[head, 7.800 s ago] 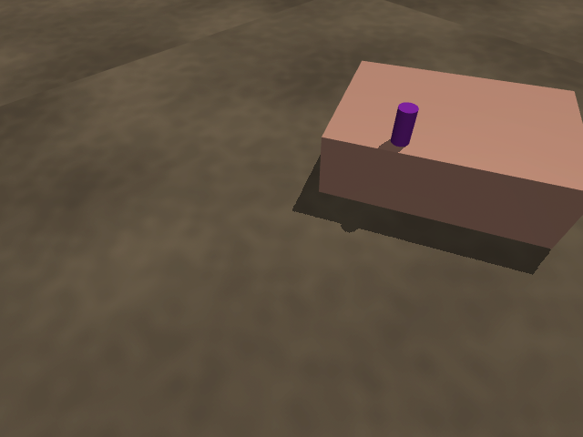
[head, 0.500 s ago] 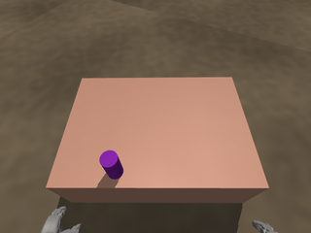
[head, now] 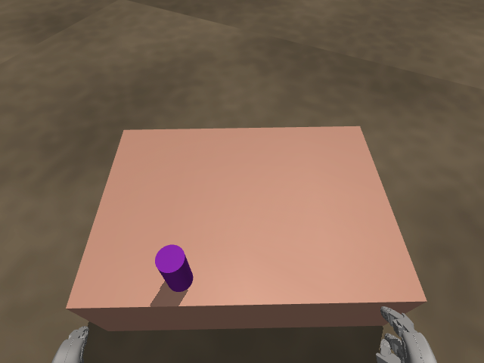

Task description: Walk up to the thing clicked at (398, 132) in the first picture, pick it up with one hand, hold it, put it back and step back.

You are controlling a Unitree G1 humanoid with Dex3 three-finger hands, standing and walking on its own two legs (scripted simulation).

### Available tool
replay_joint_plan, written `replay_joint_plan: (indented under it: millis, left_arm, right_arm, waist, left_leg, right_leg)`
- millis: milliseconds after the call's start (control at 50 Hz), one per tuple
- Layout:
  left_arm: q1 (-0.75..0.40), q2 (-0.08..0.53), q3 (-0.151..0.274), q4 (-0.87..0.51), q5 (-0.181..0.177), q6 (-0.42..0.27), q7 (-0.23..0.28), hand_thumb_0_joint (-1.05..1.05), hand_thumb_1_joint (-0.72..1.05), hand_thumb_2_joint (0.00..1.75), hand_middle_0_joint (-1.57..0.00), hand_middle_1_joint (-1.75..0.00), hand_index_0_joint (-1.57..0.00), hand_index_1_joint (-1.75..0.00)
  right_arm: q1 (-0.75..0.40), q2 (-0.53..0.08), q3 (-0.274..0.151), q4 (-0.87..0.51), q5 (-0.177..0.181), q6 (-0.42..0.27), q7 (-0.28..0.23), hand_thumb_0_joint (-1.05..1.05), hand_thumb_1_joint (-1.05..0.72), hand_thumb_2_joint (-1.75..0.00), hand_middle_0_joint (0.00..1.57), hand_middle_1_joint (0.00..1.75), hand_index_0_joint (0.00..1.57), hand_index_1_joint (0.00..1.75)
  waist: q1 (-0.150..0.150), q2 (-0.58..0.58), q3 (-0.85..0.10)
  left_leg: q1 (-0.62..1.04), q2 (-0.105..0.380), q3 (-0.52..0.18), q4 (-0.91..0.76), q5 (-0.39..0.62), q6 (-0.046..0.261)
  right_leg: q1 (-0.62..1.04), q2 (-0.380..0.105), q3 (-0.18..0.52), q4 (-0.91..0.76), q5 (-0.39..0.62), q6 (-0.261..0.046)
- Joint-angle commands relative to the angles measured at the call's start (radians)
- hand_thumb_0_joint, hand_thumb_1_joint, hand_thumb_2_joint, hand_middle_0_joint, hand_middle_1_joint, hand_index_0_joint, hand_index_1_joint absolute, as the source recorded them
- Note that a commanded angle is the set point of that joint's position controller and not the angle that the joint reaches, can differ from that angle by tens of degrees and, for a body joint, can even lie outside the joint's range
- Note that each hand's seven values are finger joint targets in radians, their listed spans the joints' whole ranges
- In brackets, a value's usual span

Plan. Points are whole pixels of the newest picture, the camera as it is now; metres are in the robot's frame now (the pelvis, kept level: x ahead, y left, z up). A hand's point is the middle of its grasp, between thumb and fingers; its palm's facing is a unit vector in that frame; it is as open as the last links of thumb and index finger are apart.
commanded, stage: go down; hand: left
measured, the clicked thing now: (175, 269) +0.40 +0.20 -0.34
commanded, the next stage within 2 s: none
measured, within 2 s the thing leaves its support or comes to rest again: neither
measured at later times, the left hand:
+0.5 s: hand out of the picture +0.14 +0.26 -0.11, palm faces +0.09 -0.94 -0.34, open 17.3 cm
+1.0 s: hand (68, 342) +0.19 +0.31 -0.09, palm faces +0.19 -0.93 -0.32, open 17.5 cm
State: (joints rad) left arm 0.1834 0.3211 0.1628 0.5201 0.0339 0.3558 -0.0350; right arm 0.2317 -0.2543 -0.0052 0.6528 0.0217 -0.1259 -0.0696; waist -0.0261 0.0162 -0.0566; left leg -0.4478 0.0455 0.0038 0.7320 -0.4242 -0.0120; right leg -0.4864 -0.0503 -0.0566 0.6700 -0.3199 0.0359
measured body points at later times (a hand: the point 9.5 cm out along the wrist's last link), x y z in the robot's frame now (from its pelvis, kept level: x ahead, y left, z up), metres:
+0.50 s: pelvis -0.01 +0.00 -0.03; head +0.04 +0.01 +0.42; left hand +0.13 +0.31 -0.09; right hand +0.16 -0.25 -0.11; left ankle -0.04 +0.12 -0.72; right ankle +0.01 -0.15 -0.72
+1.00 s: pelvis -0.03 +0.00 -0.04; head +0.01 +0.02 +0.41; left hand +0.17 +0.36 -0.06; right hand +0.13 -0.25 -0.11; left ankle -0.04 +0.12 -0.72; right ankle +0.01 -0.15 -0.72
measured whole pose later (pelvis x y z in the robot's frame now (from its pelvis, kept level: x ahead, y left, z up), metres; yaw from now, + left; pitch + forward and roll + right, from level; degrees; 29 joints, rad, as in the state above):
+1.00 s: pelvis -0.03 +0.00 -0.04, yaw +2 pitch +11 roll -3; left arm 0.14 0.48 0.32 0.29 -0.05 0.43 -0.13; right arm 0.25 -0.25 0.04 0.65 0.02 -0.29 -0.19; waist -0.03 0.02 -0.12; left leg -0.71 0.05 -0.06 1.03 -0.52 -0.02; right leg -0.71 -0.05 -0.10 0.93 -0.41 0.03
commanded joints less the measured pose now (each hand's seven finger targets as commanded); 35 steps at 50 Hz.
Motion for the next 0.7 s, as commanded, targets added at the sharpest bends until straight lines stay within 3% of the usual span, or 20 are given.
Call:
replay_joint_plan:
  millis: [0,20,60,200,240,380,520,560,580,600,620,680]
  left_arm:
    - [0.001,0.202,0.073,-0.216,-0.001,0.014,0.011,0.00,-0.50,0.02,-0.08,-0.04,-0.08,-0.04]
    - [0.024,0.178,0.043,-0.230,-0.004,0.026,0.004,0.00,-0.52,0.02,-0.08,-0.04,-0.08,-0.04]
    - [0.012,0.201,0.067,-0.300,-0.006,0.040,0.005,0.00,-0.53,0.02,-0.08,-0.05,-0.08,-0.04]
    - [0.102,0.207,0.073,-0.392,-0.012,0.089,0.001,0.00,-0.54,0.02,-0.08,-0.05,-0.08,-0.05]
    - [0.117,0.214,0.084,-0.440,-0.013,0.099,0.003,0.00,-0.53,0.03,-0.08,-0.05,-0.08,-0.05]
    - [0.138,0.227,0.104,-0.498,-0.026,0.131,0.004,0.00,-0.56,0.05,-0.08,-0.05,-0.07,-0.05]
    - [0.180,0.236,0.126,-0.549,-0.041,0.139,-0.012,0.00,-0.57,0.05,-0.08,-0.05,-0.07,-0.06]
    - [0.172,0.258,0.148,-0.560,-0.045,0.137,-0.015,0.00,-0.59,0.06,-0.08,-0.06,-0.07,-0.06]
    - [0.177,0.245,0.139,-0.563,-0.047,0.136,-0.018,0.00,-0.57,0.06,-0.07,-0.05,-0.07,-0.06]
    - [0.190,0.263,0.161,-0.553,-0.047,0.136,-0.018,0.00,-0.56,0.07,-0.07,-0.06,-0.06,-0.06]
    - [0.179,0.250,0.142,-0.562,-0.051,0.134,-0.023,0.00,-0.59,0.06,-0.08,-0.06,-0.07,-0.07]
    - [0.171,0.260,0.152,-0.585,-0.056,0.126,-0.033,0.00,-0.61,0.06,-0.08,-0.06,-0.07,-0.07]
  right_arm:
    - [-0.013,-0.135,-0.045,-0.131,0.000,-0.057,-0.028,0.00,-0.86,-0.88,0.20,0.30,0.20,0.30]
    - [-0.017,-0.139,-0.049,-0.138,0.001,-0.059,-0.030,0.00,-0.85,-0.88,0.20,0.30,0.20,0.30]
    - [-0.015,-0.141,-0.053,-0.153,-0.001,-0.066,-0.035,0.00,-0.86,-0.88,0.20,0.30,0.20,0.30]
    - [-0.014,-0.142,-0.053,-0.182,-0.001,-0.083,-0.049,0.00,-0.86,-0.89,0.20,0.30,0.20,0.30]
    - [-0.015,-0.136,-0.052,-0.197,-0.001,-0.089,-0.053,0.00,-0.86,-0.89,0.20,0.30,0.20,0.30]
    - [-0.018,-0.131,-0.045,-0.214,0.001,-0.108,-0.077,0.00,-0.88,-0.89,0.20,0.30,0.20,0.30]
    - [-0.014,-0.123,-0.041,-0.224,0.001,-0.131,-0.097,0.00,-0.87,-0.89,0.20,0.30,0.20,0.30]
    - [-0.012,-0.123,-0.039,-0.224,0.001,-0.139,-0.103,0.00,-0.87,-0.89,0.20,0.30,0.20,0.30]
    - [-0.014,-0.122,-0.038,-0.228,0.002,-0.143,-0.107,0.00,-0.88,-0.89,0.20,0.30,0.20,0.30]
    - [-0.010,-0.117,-0.035,-0.226,0.003,-0.146,-0.110,0.00,-0.87,-0.89,0.20,0.30,0.20,0.30]
    - [-0.014,-0.122,-0.037,-0.227,0.003,-0.150,-0.113,0.00,-0.87,-0.89,0.20,0.30,0.20,0.30]
    - [-0.008,-0.126,-0.038,-0.221,0.003,-0.161,-0.120,0.00,-0.87,-0.89,0.20,0.30,0.20,0.30]
  waist:
    - [0.001,0.069,-0.173]
    - [-0.004,0.067,-0.168]
    - [0.001,0.067,-0.203]
    - [-0.005,0.068,-0.233]
    - [0.006,0.086,-0.240]
    - [-0.007,0.045,-0.212]
    - [-0.002,0.068,-0.225]
    - [-0.002,0.068,-0.218]
    - [-0.002,0.061,-0.210]
    - [0.005,0.053,-0.219]
    - [-0.008,0.051,-0.215]
    - [-0.008,0.070,-0.214]
  left_leg:
    - [0.016,-0.035,-0.008,-0.060,0.378,-0.008]
    - [0.002,-0.032,-0.011,-0.050,0.382,-0.009]
    - [-0.010,-0.027,-0.022,-0.028,0.407,-0.011]
    - [-0.058,-0.021,-0.038,0.048,0.455,-0.008]
    - [-0.070,-0.024,-0.040,0.061,0.432,-0.009]
    - [-0.146,-0.032,-0.043,0.095,0.315,0.003]
    - [-0.165,-0.038,-0.042,0.111,0.242,0.006]
    - [-0.185,-0.040,-0.045,0.115,0.206,0.009]
    - [-0.185,-0.041,-0.045,0.114,0.197,0.010]
    - [-0.197,-0.043,-0.040,0.122,0.179,0.014]
    - [-0.196,-0.045,-0.039,0.123,0.172,0.016]
    - [-0.192,-0.043,-0.040,0.120,0.167,0.013]
  right_leg:
    - [0.100,0.054,-0.020,-0.009,0.236,-0.047]
    - [0.084,0.056,-0.024,0.000,0.232,-0.048]
    - [0.081,0.056,-0.027,0.022,0.243,-0.048]
    - [0.022,0.055,-0.032,0.096,0.252,-0.046]
    - [0.010,0.053,-0.030,0.110,0.235,-0.047]
    - [-0.032,0.048,-0.030,0.128,0.175,-0.040]
    - [-0.059,0.047,-0.027,0.141,0.117,-0.040]
    - [-0.070,0.045,-0.025,0.140,0.091,-0.038]
    - [-0.073,0.046,-0.026,0.139,0.083,-0.039]
    - [-0.073,0.044,-0.023,0.134,0.073,-0.037]
    - [-0.077,0.044,-0.022,0.131,0.072,-0.036]
    - [-0.084,0.045,-0.021,0.138,0.063,-0.037]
